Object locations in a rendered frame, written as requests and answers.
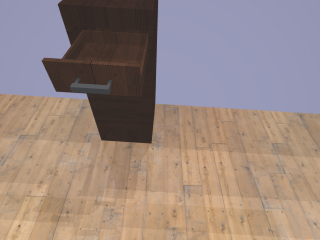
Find drawer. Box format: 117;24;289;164
42;30;149;97

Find cabinet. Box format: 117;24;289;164
58;0;158;144

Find handle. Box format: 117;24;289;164
70;78;112;95

